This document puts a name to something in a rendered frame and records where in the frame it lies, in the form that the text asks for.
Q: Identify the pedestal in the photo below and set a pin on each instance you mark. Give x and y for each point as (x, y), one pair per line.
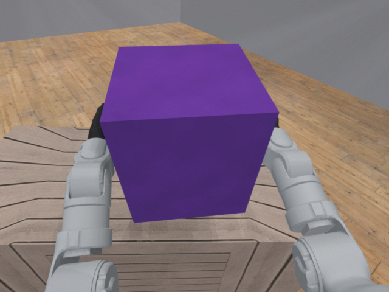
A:
(245, 252)

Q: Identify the robot left forearm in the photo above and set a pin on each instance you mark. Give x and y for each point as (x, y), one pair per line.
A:
(87, 202)

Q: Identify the robot right forearm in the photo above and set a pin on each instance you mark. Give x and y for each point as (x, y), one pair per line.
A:
(308, 209)

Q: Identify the robot left upper arm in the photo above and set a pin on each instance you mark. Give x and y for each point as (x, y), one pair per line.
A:
(93, 276)

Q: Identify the carton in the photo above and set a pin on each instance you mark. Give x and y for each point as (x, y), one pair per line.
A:
(187, 128)

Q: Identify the robot right upper arm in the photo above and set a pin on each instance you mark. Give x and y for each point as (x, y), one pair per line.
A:
(331, 262)

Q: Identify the robot left hand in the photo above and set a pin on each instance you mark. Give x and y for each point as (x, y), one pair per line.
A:
(95, 129)

